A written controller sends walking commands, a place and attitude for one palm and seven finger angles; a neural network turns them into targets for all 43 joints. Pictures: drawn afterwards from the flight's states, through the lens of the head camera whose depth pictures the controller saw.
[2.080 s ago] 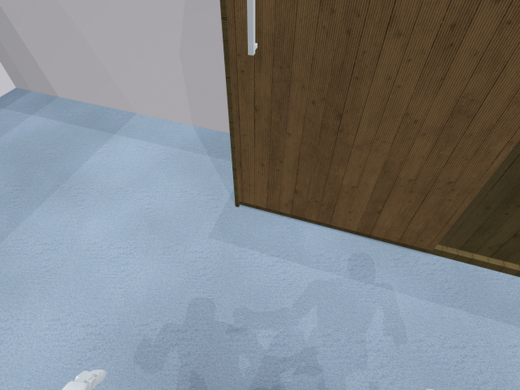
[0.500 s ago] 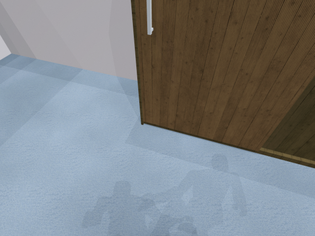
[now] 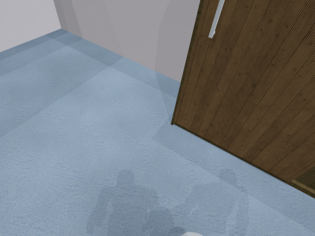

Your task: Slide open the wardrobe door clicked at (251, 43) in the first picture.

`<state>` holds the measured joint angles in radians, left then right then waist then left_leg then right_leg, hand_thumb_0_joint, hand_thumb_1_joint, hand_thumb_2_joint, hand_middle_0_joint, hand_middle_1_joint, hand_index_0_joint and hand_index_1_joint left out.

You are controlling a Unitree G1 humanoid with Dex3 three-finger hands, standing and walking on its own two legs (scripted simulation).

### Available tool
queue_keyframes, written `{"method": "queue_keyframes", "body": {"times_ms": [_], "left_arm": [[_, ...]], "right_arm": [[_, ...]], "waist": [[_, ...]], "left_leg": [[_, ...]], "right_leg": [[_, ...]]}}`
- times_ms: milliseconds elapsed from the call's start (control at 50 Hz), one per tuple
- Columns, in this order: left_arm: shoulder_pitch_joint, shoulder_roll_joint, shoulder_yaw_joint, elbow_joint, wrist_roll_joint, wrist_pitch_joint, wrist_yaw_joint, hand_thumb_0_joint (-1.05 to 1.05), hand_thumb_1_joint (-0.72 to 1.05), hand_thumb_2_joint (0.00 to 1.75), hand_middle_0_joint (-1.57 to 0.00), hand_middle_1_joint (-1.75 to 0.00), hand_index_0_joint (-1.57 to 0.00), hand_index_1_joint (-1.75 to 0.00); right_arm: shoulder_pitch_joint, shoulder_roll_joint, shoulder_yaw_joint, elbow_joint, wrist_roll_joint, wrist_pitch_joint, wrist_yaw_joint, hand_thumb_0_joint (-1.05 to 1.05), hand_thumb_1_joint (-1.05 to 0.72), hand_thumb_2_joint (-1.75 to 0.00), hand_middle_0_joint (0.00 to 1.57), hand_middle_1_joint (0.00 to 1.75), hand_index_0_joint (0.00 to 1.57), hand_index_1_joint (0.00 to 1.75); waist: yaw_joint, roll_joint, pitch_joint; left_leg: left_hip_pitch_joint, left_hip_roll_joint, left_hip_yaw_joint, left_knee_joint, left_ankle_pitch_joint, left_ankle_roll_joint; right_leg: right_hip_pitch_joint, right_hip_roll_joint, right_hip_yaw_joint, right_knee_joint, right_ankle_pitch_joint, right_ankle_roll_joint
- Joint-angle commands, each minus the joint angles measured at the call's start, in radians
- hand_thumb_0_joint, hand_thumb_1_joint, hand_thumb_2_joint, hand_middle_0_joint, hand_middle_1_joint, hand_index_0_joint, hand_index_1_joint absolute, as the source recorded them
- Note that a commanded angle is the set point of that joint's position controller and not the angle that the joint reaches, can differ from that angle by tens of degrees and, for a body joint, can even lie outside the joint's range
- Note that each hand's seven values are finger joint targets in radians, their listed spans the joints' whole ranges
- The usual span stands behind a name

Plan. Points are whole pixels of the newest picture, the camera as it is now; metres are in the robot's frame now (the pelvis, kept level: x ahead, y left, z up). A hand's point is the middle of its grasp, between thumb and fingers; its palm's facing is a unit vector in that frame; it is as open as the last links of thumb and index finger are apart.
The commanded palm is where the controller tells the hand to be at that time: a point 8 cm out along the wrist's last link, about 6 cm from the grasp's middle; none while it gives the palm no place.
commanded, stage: walk to a spot facing it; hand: left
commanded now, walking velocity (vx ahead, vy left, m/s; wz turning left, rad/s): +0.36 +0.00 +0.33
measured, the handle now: (218, 15) +1.01 -0.24 +0.15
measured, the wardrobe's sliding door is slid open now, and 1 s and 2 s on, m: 0.00 0.00 0.00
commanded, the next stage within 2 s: turn to face it in 0.36 s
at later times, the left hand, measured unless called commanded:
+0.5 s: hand (106, 182) +0.31 +0.17 -0.17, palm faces +0.13 -0.98 -0.18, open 7.4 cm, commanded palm none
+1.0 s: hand (93, 179) +0.33 +0.22 -0.18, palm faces +0.09 -0.98 -0.17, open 7.4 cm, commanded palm none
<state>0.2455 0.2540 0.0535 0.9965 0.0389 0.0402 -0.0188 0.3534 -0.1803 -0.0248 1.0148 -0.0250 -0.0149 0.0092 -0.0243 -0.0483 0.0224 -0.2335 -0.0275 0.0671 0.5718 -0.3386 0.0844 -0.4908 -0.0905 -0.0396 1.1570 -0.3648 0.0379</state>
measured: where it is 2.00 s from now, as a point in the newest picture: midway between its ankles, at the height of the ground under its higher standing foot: (145, 219)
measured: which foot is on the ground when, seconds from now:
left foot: down 0.00-0.46, up 0.48-0.92, down 0.94-1.00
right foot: up 0.00-0.44, down 0.46-0.94, up 0.96-1.00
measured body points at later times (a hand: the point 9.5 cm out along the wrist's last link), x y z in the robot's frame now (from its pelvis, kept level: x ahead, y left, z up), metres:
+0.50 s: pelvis +0.22 -0.01 -0.02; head +0.26 -0.02 +0.43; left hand +0.31 +0.22 -0.16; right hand +0.14 -0.23 -0.17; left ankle +0.00 +0.06 -0.70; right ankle +0.33 -0.09 -0.73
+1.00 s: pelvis +0.33 +0.03 +0.00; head +0.36 +0.06 +0.45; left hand +0.32 +0.27 -0.17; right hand +0.47 -0.19 -0.12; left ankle +0.36 +0.13 -0.73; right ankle +0.31 -0.09 -0.70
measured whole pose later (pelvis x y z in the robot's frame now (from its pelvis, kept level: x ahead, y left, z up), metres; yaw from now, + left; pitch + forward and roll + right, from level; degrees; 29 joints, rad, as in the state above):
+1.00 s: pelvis +0.33 +0.03 +0.00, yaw -4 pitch +0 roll -1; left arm 0.31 0.20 0.08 1.02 0.02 0.04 0.01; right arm 0.07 -0.13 -0.02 0.93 -0.02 -0.01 -0.03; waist 0.08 -0.05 0.07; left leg -0.30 0.04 0.09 0.58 -0.27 0.03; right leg -0.36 0.06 0.04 0.82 -0.47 0.01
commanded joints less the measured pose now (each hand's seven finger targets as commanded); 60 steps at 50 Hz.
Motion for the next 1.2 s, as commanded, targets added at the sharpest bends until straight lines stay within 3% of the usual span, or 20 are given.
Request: {"method": "queue_keyframes", "body": {"times_ms": [0, 200, 300, 360, 400, 420, 440, 460, 480, 500, 540, 580, 620, 820, 880, 900, 920, 940, 1020, 1180], "left_arm": [[-0.022, 0.056, 0.021, -0.079, -0.005, -0.051, -0.009, 0.00, 0.90, 0.90, -0.20, -0.30, -0.20, -0.30], [-0.155, 0.015, 0.014, -0.092, -0.014, -0.068, 0.001, 0.00, 0.90, 0.90, -0.20, -0.30, -0.20, -0.30], [-0.265, -0.012, 0.001, -0.112, -0.024, -0.081, -0.001, 0.00, 0.90, 0.90, -0.20, -0.30, -0.20, -0.30], [-0.193, -0.010, 0.005, -0.099, -0.029, -0.090, 0.005, 0.00, 0.90, 0.90, -0.20, -0.30, -0.20, -0.30], [0.003, 0.028, 0.017, -0.043, -0.023, -0.100, 0.016, 0.00, 0.90, 0.90, -0.20, -0.30, -0.20, -0.30], [0.139, 0.059, 0.030, -0.005, -0.018, -0.111, 0.021, 0.00, 0.90, 0.90, -0.20, -0.30, -0.20, -0.30], [0.276, 0.138, 0.049, 0.029, -0.004, -0.125, 0.034, 0.00, 0.90, 0.90, -0.20, -0.30, -0.20, -0.30], [0.324, 0.195, 0.058, 0.053, -0.012, -0.124, 0.040, 0.00, 0.90, 0.90, -0.20, -0.30, -0.20, -0.30], [0.257, 0.162, 0.057, 0.033, -0.028, -0.115, 0.041, 0.00, 0.90, 0.90, -0.20, -0.30, -0.20, -0.30], [0.158, 0.116, 0.047, 0.019, -0.030, -0.110, 0.042, 0.00, 0.90, 0.90, -0.20, -0.30, -0.20, -0.30], [0.074, 0.017, 0.014, 0.001, -0.024, -0.113, 0.047, 0.00, 0.90, 0.90, -0.20, -0.30, -0.20, -0.30], [0.051, -0.007, 0.002, 0.002, -0.020, -0.116, 0.049, 0.00, 0.90, 0.90, -0.20, -0.30, -0.20, -0.30], [0.037, 0.005, 0.003, -0.008, -0.019, -0.107, 0.047, 0.00, 0.90, 0.90, -0.20, -0.30, -0.20, -0.30], [0.089, 0.093, 0.056, -0.032, -0.016, -0.059, 0.040, 0.00, 0.90, 0.90, -0.20, -0.30, -0.20, -0.30], [0.048, 0.093, 0.061, -0.051, -0.026, -0.040, 0.039, 0.00, 0.90, 0.90, -0.20, -0.30, -0.20, -0.30], [0.050, 0.054, 0.056, -0.064, -0.034, -0.036, 0.037, 0.00, 0.90, 0.90, -0.20, -0.30, -0.20, -0.30], [0.076, 0.008, 0.052, -0.080, -0.041, -0.031, 0.030, 0.00, 0.90, 0.90, -0.20, -0.30, -0.20, -0.30], [0.083, 0.036, 0.057, -0.077, -0.028, -0.025, 0.031, 0.00, 0.90, 0.90, -0.20, -0.30, -0.20, -0.30], [0.089, 0.045, 0.076, -0.058, -0.012, 0.006, 0.009, 0.00, 0.90, 0.90, -0.20, -0.30, -0.20, -0.30], [-0.033, 0.020, 0.060, -0.128, -0.017, 0.022, -0.002, 0.00, 0.90, 0.90, -0.20, -0.30, -0.20, -0.30]], "right_arm": [[0.035, -0.174, -0.041, -0.037, 0.016, -0.056, -0.028, 0.00, -0.90, -0.90, 0.20, 0.30, 0.20, 0.30], [0.228, -0.089, -0.032, 0.061, 0.018, -0.072, -0.050, 0.00, -0.90, -0.90, 0.20, 0.30, 0.20, 0.30], [0.256, -0.081, -0.029, 0.090, 0.008, -0.069, -0.058, 0.00, -0.90, -0.90, 0.20, 0.30, 0.20, 0.30], [0.204, -0.115, -0.034, 0.093, 0.009, -0.067, -0.061, 0.00, -0.90, -0.90, 0.20, 0.30, 0.20, 0.30], [0.171, -0.143, -0.046, 0.087, 0.014, -0.065, -0.061, 0.00, -0.90, -0.90, 0.20, 0.30, 0.20, 0.30], [0.151, -0.145, -0.050, 0.076, 0.020, -0.066, -0.057, 0.00, -0.90, -0.90, 0.20, 0.30, 0.20, 0.30], [0.179, -0.110, -0.047, 0.067, 0.030, -0.070, -0.043, 0.00, -0.90, -0.90, 0.20, 0.30, 0.20, 0.30], [0.266, -0.064, -0.041, 0.060, 0.035, -0.074, -0.046, 0.00, -0.90, -0.90, 0.20, 0.30, 0.20, 0.30], [0.239, -0.082, -0.047, 0.072, 0.029, -0.063, -0.050, 0.00, -0.90, -0.90, 0.20, 0.30, 0.20, 0.30], [0.170, -0.054, -0.045, 0.060, 0.024, -0.053, -0.044, 0.00, -0.90, -0.90, 0.20, 0.30, 0.20, 0.30], [0.051, -0.015, -0.029, 0.025, 0.009, -0.038, -0.035, 0.00, -0.90, -0.90, 0.20, 0.30, 0.20, 0.30], [0.073, 0.013, -0.021, 0.030, 0.004, -0.012, -0.033, 0.00, -0.90, -0.90, 0.20, 0.30, 0.20, 0.30], [0.080, 0.016, -0.020, 0.031, 0.004, 0.005, -0.034, 0.00, -0.90, -0.90, 0.20, 0.30, 0.20, 0.30], [-0.218, -0.057, -0.029, -0.103, 0.018, 0.004, -0.043, 0.00, -0.90, -0.90, 0.20, 0.30, 0.20, 0.30], [-0.154, -0.085, -0.039, -0.090, 0.021, -0.006, -0.054, 0.00, -0.90, -0.90, 0.20, 0.30, 0.20, 0.30], [-0.123, -0.139, -0.049, -0.087, 0.017, -0.013, -0.057, 0.00, -0.90, -0.90, 0.20, 0.30, 0.20, 0.30], [-0.099, -0.221, -0.064, -0.096, 0.007, -0.013, -0.055, 0.00, -0.90, -0.90, 0.20, 0.30, 0.20, 0.30], [-0.113, -0.230, -0.066, -0.110, 0.005, 0.003, -0.055, 0.00, -0.90, -0.90, 0.20, 0.30, 0.20, 0.30], [-0.251, -0.135, -0.042, -0.158, 0.003, -0.002, -0.056, 0.00, -0.90, -0.90, 0.20, 0.30, 0.20, 0.30], [-0.114, -0.159, -0.066, -0.120, 0.003, -0.006, -0.049, 0.00, -0.90, -0.90, 0.20, 0.30, 0.20, 0.30]], "waist": [[0.021, 0.110, 0.042], [-0.036, 0.144, 0.091], [-0.063, 0.161, 0.148], [-0.010, 0.177, 0.110], [0.077, 0.128, 0.015], [0.136, 0.081, -0.051], [0.175, -0.076, -0.172], [0.122, -0.219, -0.302], [0.112, -0.098, -0.226], [0.084, -0.120, -0.106], [0.043, -0.001, 0.067], [-0.008, -0.004, 0.047], [-0.028, -0.059, 0.010], [0.049, -0.086, -0.092], [0.008, -0.061, -0.103], [0.002, 0.074, -0.118], [0.001, 0.332, -0.121], [0.002, 0.295, -0.086], [0.065, 0.183, 0.013], [0.008, 0.203, -0.041]], "left_leg": [[0.099, 0.216, -0.341, -0.405, 0.017, 0.039], [0.363, 0.235, -0.304, -0.364, 0.513, 0.087], [0.340, 0.216, -0.275, -0.329, 0.691, 0.077], [0.276, 0.224, -0.245, -0.246, 0.916, 0.070], [0.255, 0.202, -0.234, -0.052, 1.035, 0.035], [0.137, 0.166, -0.221, 0.123, 0.944, 0.003], [-0.078, 0.059, -0.163, 0.429, 0.566, -0.031], [-0.231, -0.083, -0.118, 0.740, -0.211, -0.061], [-0.205, -0.011, -0.176, 0.805, -0.208, -0.040], [-0.220, 0.024, -0.148, 0.821, -0.159, -0.043], [-0.239, 0.094, -0.112, 0.736, -0.083, -0.062], [-0.165, 0.108, -0.077, 0.604, -0.055, -0.088], [-0.132, 0.108, -0.037, 0.480, -0.022, -0.117], [-0.133, 0.072, -0.041, 0.154, -0.006, -0.161], [0.094, 0.078, -0.034, -0.119, 0.150, -0.151], [0.226, 0.199, -0.129, -0.202, 0.275, -0.122], [0.298, 0.457, -0.363, -0.236, 0.539, -0.015], [0.182, 0.528, -0.359, -0.251, 0.532, 0.068], [0.025, 0.365, -0.109, -0.288, 0.380, 0.014], [0.205, 0.392, 0.007, -0.239, 0.535, 0.047]], "right_leg": [[-0.204, -0.028, 0.033, 0.023, 0.181, 0.023], [-0.367, -0.022, -0.011, -0.131, 0.192, 0.033], [-0.263, 0.011, -0.049, -0.356, 0.181, -0.003], [-0.025, 0.054, -0.059, -0.489, 0.163, -0.049], [0.204, 0.094, -0.067, -0.573, 0.209, -0.069], [0.429, 0.073, -0.043, -0.638, 0.294, -0.081], [0.692, -0.149, 0.195, -0.649, 0.438, -0.165], [0.805, -0.406, 0.587, -0.725, 0.702, -0.281], [0.649, -0.375, 0.556, -0.789, 0.582, -0.312], [0.495, -0.341, 0.526, -0.852, 0.486, -0.298], [0.244, -0.249, 0.338, -0.859, 0.605, -0.271], [0.149, -0.179, 0.176, -0.859, 0.748, -0.229], [0.128, -0.126, 0.115, -0.851, 0.788, -0.209], [0.304, -0.121, 0.318, -0.751, 0.718, -0.214], [0.212, -0.059, 0.309, -0.655, 0.575, -0.144], [0.097, 0.032, 0.247, -0.561, 0.361, -0.095], [-0.073, 0.150, 0.103, -0.335, -0.152, -0.028], [-0.047, 0.109, 0.070, -0.123, -0.277, -0.008], [-0.062, 0.052, 0.060, 0.103, -0.058, 0.022], [-0.086, 0.014, -0.003, -0.072, -0.058, 0.044]]}}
